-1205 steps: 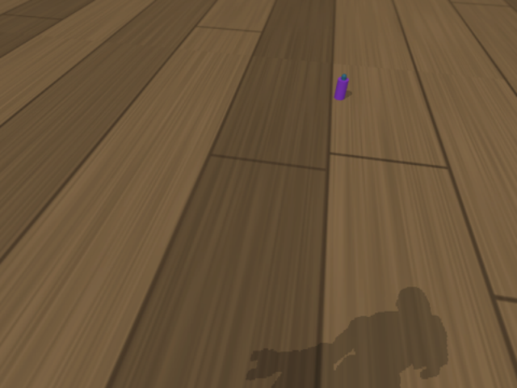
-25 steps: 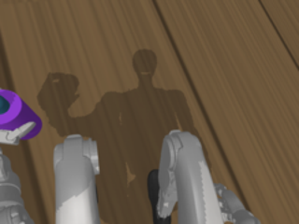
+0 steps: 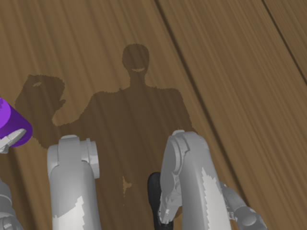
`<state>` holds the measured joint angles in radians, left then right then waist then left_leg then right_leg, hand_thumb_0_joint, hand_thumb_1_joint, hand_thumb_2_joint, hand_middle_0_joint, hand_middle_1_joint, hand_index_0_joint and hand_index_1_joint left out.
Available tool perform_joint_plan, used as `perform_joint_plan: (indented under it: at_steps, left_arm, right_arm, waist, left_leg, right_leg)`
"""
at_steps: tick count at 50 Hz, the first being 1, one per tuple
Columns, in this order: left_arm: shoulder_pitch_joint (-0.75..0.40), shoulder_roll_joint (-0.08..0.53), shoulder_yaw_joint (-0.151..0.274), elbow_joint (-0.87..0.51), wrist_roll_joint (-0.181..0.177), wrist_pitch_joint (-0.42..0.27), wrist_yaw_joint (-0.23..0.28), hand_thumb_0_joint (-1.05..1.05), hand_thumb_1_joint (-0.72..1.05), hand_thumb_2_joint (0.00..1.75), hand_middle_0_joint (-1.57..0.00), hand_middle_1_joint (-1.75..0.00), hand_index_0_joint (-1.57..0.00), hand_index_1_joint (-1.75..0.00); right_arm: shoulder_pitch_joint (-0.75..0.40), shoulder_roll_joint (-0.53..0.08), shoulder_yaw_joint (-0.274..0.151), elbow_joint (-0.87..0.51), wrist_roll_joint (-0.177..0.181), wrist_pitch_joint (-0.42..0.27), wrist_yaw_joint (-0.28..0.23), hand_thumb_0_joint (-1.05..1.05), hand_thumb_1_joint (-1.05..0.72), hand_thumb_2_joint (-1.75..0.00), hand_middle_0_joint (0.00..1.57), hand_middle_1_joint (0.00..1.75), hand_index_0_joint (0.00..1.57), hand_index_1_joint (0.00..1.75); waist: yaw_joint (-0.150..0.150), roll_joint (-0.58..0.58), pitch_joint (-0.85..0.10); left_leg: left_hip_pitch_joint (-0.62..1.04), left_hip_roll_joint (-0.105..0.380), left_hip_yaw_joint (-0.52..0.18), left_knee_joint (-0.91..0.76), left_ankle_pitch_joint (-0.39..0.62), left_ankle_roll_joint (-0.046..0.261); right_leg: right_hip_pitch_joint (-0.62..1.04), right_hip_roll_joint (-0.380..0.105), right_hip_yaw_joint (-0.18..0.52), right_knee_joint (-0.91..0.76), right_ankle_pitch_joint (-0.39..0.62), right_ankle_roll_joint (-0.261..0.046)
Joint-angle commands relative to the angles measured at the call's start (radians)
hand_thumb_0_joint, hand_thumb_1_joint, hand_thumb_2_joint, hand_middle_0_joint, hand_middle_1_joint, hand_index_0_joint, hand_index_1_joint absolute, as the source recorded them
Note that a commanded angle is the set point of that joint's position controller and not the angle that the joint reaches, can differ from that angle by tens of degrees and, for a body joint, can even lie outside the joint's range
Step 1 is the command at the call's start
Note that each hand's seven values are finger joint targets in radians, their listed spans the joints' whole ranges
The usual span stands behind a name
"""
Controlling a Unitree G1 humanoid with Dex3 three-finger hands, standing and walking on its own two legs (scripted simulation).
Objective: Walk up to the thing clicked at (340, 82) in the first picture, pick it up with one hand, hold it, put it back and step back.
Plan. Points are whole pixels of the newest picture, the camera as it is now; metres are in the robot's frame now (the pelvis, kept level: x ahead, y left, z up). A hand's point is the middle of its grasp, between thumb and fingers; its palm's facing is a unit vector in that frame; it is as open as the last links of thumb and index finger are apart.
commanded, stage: lower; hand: left
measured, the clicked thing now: out of the picture +0.36 +0.32 -0.10
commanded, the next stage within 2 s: loosen in 1.36 s
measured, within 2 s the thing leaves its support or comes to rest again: neither
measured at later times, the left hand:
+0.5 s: hand (1, 124) +0.36 +0.34 -0.15, palm faces +0.50 -0.87 -0.03, open 11.1 cm
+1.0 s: hand (7, 126) +0.37 +0.34 -0.18, palm faces +0.52 -0.86 -0.03, open 11.1 cm
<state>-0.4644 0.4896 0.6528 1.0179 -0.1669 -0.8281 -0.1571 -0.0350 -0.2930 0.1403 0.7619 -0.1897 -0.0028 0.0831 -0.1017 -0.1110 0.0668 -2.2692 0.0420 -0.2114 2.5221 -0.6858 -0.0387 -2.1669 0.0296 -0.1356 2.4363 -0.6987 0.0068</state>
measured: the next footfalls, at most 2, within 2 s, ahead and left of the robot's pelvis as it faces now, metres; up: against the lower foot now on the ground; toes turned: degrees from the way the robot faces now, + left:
none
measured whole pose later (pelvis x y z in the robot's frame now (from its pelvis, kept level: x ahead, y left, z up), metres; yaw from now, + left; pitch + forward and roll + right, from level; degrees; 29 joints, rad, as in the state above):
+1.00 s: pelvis -0.01 +0.01 -0.03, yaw -5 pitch +13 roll -14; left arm -0.46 0.70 0.69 1.25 -0.14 -1.02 -0.03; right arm -0.15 -0.35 0.37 0.64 -0.31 -0.02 0.13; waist -0.16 -0.25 0.26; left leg -2.23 0.04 -0.34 2.65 -0.68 -0.03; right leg -2.08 0.07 -0.22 2.47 -0.65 0.04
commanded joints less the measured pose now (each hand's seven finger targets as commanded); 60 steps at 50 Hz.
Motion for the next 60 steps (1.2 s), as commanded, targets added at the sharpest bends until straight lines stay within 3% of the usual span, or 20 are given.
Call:
perform_joint_plan:
  at_steps: [1,2,4,6,7,10,11,13,16,22,27,30,37,41,44,46,49,53,58,60]
  left_arm:
    - [-0.241,0.250,0.000,-0.186,-0.035,-0.125,-0.008,0.00,-0.12,1.22,-1.21,-1.39,-1.23,-1.40]
    - [-0.234,0.226,-0.011,-0.108,-0.040,-0.130,-0.010,0.00,-0.09,1.21,-1.20,-1.38,-1.23,-1.39]
    - [-0.216,0.242,0.006,-0.022,-0.050,-0.144,-0.007,0.00,-0.11,1.22,-1.21,-1.39,-1.23,-1.39]
    - [-0.246,0.329,0.048,-0.059,-0.045,-0.168,-0.001,0.00,-0.12,1.22,-1.21,-1.40,-1.23,-1.40]
    - [-0.274,0.357,0.052,-0.095,-0.039,-0.179,0.002,0.00,-0.13,1.21,-1.21,-1.39,-1.23,-1.39]
    - [-0.224,0.371,0.058,-0.062,-0.025,-0.200,0.008,0.00,-0.02,1.24,-1.25,-1.42,-1.28,-1.42]
    - [-0.229,0.398,0.072,-0.080,-0.024,-0.210,0.013,0.00,-0.04,1.23,-1.23,-1.41,-1.26,-1.40]
    - [-0.227,0.391,0.071,-0.086,-0.033,-0.226,0.014,0.00,-0.04,1.23,-1.23,-1.40,-1.25,-1.40]
    - [-0.250,0.439,0.094,-0.153,-0.032,-0.242,0.028,0.00,-0.06,1.20,-1.21,-1.37,-1.23,-1.37]
    - [-0.223,0.411,0.064,-0.122,-0.023,-0.247,0.039,0.00,-0.12,1.19,-1.20,-1.37,-1.22,-1.37]
    - [-0.232,0.347,0.013,-0.006,-0.026,-0.244,0.044,0.00,-0.08,1.21,-1.22,-1.38,-1.24,-1.39]
    - [-0.238,0.421,0.042,0.000,-0.017,-0.255,0.052,0.00,-0.11,1.20,-1.22,-1.39,-1.25,-1.38]
    - [-0.212,0.446,0.064,0.039,-0.016,-0.293,0.089,0.00,-0.06,1.22,-1.23,-1.39,-1.26,-1.39]
    - [-0.214,0.511,0.087,0.000,0.008,-0.311,0.108,0.00,-0.07,1.21,-1.23,-1.38,-1.26,-1.38]
    - [-0.212,0.517,0.089,-0.024,0.010,-0.322,0.117,0.00,-0.09,1.19,-1.22,-1.37,-1.24,-1.37]
    - [-0.236,0.473,0.055,0.001,0.013,-0.321,0.124,0.00,-0.05,1.19,-1.21,-1.36,-1.24,-1.36]
    - [-0.241,0.453,0.036,0.014,0.004,-0.323,0.123,0.00,-0.08,1.20,-1.23,-1.37,-1.25,-1.37]
    - [-0.220,0.474,0.044,0.047,0.007,-0.326,0.127,0.00,-0.05,1.21,-1.22,-1.37,-1.24,-1.37]
    - [-0.181,0.444,0.034,0.115,0.001,-0.329,0.135,0.00,-0.02,1.24,-1.22,-1.38,-1.25,-1.38]
    - [-0.207,0.484,0.054,0.087,0.001,-0.342,0.140,0.00,-0.02,1.23,-1.23,-1.38,-1.25,-1.38]
  right_arm:
    - [0.092,-0.272,-0.062,-0.044,-0.004,-0.006,-0.012,0.00,-0.94,-0.91,0.20,0.30,0.20,0.30]
    - [0.075,-0.273,-0.048,-0.046,-0.005,-0.009,-0.009,0.00,-0.93,-0.91,0.20,0.30,0.20,0.30]
    - [0.052,-0.279,-0.031,-0.065,-0.008,-0.014,-0.008,0.00,-0.93,-0.91,0.20,0.30,0.20,0.30]
    - [0.041,-0.288,-0.018,-0.068,-0.021,-0.010,-0.006,0.00,-0.92,-0.91,0.20,0.30,0.20,0.30]
    - [0.037,-0.289,-0.013,-0.076,-0.026,-0.008,-0.004,0.00,-0.92,-0.91,0.20,0.30,0.20,0.30]
    - [0.015,-0.301,0.005,-0.089,-0.039,-0.010,0.001,0.00,-0.92,-0.91,0.20,0.30,0.20,0.30]
    - [0.009,-0.302,0.008,-0.089,-0.042,-0.011,0.003,0.00,-0.91,-0.91,0.20,0.30,0.20,0.30]
    - [0.000,-0.310,0.018,-0.094,-0.050,-0.011,0.002,0.00,-0.92,-0.91,0.20,0.30,0.20,0.30]
    - [0.002,-0.324,0.028,-0.086,-0.063,-0.011,0.001,0.00,-0.93,-0.91,0.20,0.30,0.20,0.30]
    - [-0.002,-0.338,0.047,-0.085,-0.082,-0.004,0.003,0.00,-0.94,-0.91,0.20,0.30,0.20,0.30]
    - [-0.019,-0.348,0.070,-0.099,-0.090,-0.007,0.012,0.00,-0.93,-0.91,0.20,0.30,0.20,0.30]
    - [-0.046,-0.359,0.079,-0.124,-0.094,-0.003,0.014,0.00,-0.92,-0.91,0.20,0.30,0.20,0.30]
    - [-0.081,-0.370,0.106,-0.144,-0.110,-0.007,0.025,0.00,-0.91,-0.90,0.20,0.30,0.20,0.30]
    - [-0.087,-0.384,0.114,-0.151,-0.120,-0.009,0.025,0.00,-0.91,-0.90,0.20,0.30,0.20,0.30]
    - [-0.097,-0.392,0.119,-0.165,-0.124,-0.010,0.026,0.00,-0.92,-0.91,0.20,0.30,0.20,0.30]
    - [-0.095,-0.393,0.122,-0.160,-0.127,-0.013,0.029,0.00,-0.92,-0.91,0.20,0.30,0.20,0.30]
    - [-0.095,-0.395,0.125,-0.153,-0.128,-0.016,0.030,0.00,-0.92,-0.91,0.20,0.30,0.20,0.30]
    - [-0.092,-0.401,0.132,-0.155,-0.132,-0.017,0.033,0.00,-0.91,-0.90,0.20,0.30,0.20,0.30]
    - [-0.088,-0.395,0.149,-0.144,-0.138,-0.012,0.036,0.00,-0.90,-0.90,0.20,0.30,0.20,0.30]
    - [-0.104,-0.405,0.149,-0.160,-0.138,-0.011,0.037,0.00,-0.90,-0.90,0.20,0.30,0.20,0.30]
  waist:
    - [-0.020,0.378,-0.657]
    - [-0.037,0.332,-0.610]
    - [-0.038,0.248,-0.571]
    - [-0.015,0.280,-0.583]
    - [-0.018,0.299,-0.599]
    - [-0.020,0.324,-0.588]
    - [-0.007,0.340,-0.594]
    - [-0.019,0.370,-0.601]
    - [-0.020,0.454,-0.614]
    - [-0.056,0.475,-0.598]
    - [-0.098,0.387,-0.509]
    - [-0.083,0.366,-0.502]
    - [-0.078,0.370,-0.447]
    - [-0.079,0.433,-0.471]
    - [-0.091,0.465,-0.470]
    - [-0.113,0.468,-0.438]
    - [-0.125,0.442,-0.419]
    - [-0.120,0.417,-0.433]
    - [-0.123,0.389,-0.409]
    - [-0.122,0.392,-0.403]
  left_leg:
    - [0.480,0.005,0.081,-0.288,0.144,0.017]
    - [0.432,0.003,0.076,-0.272,0.116,0.023]
    - [0.373,0.002,0.077,-0.246,0.066,0.036]
    - [0.382,0.003,0.081,-0.237,0.072,0.035]
    - [0.391,0.006,0.078,-0.235,0.073,0.033]
    - [0.420,0.011,0.068,-0.242,0.093,0.025]
    - [0.420,0.013,0.070,-0.243,0.081,0.024]
    - [0.448,0.016,0.063,-0.244,0.084,0.019]
    - [0.498,0.021,0.053,-0.251,0.132,0.007]
    - [0.533,0.028,0.035,-0.226,0.211,0.000]
    - [0.469,0.028,0.015,-0.212,0.149,0.006]
    - [0.437,0.027,0.016,-0.202,0.111,0.014]
    - [0.418,0.032,0.010,-0.206,0.040,0.012]
    - [0.470,0.038,0.005,-0.208,0.095,0.003]
    - [0.487,0.040,-0.005,-0.217,0.113,-0.003]
    - [0.487,0.042,-0.015,-0.221,0.107,-0.005]
    - [0.471,0.041,-0.017,-0.210,0.087,-0.001]
    - [0.466,0.041,-0.020,-0.192,0.106,0.002]
    - [0.457,0.042,-0.029,-0.191,0.120,0.002]
    - [0.445,0.042,-0.030,-0.192,0.086,0.005]
  right_leg:
    - [0.252,0.038,-0.055,-0.216,0.190,-0.046]
    - [0.253,0.038,-0.061,-0.216,0.170,-0.042]
    - [0.274,0.043,-0.066,-0.239,0.136,-0.031]
    - [0.289,0.046,-0.067,-0.229,0.140,-0.031]
    - [0.293,0.047,-0.070,-0.225,0.142,-0.032]
    - [0.299,0.047,-0.077,-0.209,0.154,-0.033]
    - [0.296,0.050,-0.075,-0.206,0.143,-0.035]
    - [0.296,0.051,-0.079,-0.199,0.149,-0.035]
    - [0.297,0.050,-0.086,-0.176,0.190,-0.041]
    - [0.310,0.052,-0.100,-0.162,0.261,-0.038]
    - [0.302,0.054,-0.127,-0.172,0.222,-0.028]
    - [0.308,0.056,-0.131,-0.176,0.197,-0.025]
    - [0.297,0.066,-0.149,-0.173,0.141,-0.025]
    - [0.314,0.067,-0.152,-0.154,0.189,-0.028]
    - [0.314,0.067,-0.161,-0.144,0.207,-0.029]
    - [0.294,0.067,-0.168,-0.139,0.206,-0.029]
    - [0.294,0.068,-0.172,-0.151,0.198,-0.024]
    - [0.316,0.072,-0.177,-0.151,0.217,-0.021]
    - [0.331,0.077,-0.186,-0.150,0.226,-0.019]
    - [0.328,0.078,-0.190,-0.157,0.201,-0.018]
